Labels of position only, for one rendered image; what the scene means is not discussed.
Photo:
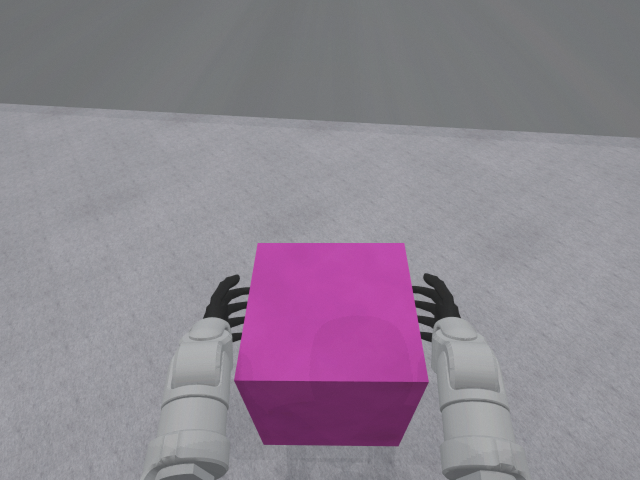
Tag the robot right hand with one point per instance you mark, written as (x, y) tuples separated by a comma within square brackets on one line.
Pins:
[(444, 303)]

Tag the robot left hand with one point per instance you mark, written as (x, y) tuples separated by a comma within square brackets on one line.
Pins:
[(221, 297)]

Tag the right robot forearm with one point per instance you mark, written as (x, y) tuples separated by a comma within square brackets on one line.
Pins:
[(479, 442)]

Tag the carton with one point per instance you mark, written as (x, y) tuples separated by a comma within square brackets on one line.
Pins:
[(331, 352)]

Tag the left robot forearm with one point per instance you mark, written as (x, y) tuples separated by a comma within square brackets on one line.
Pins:
[(191, 442)]

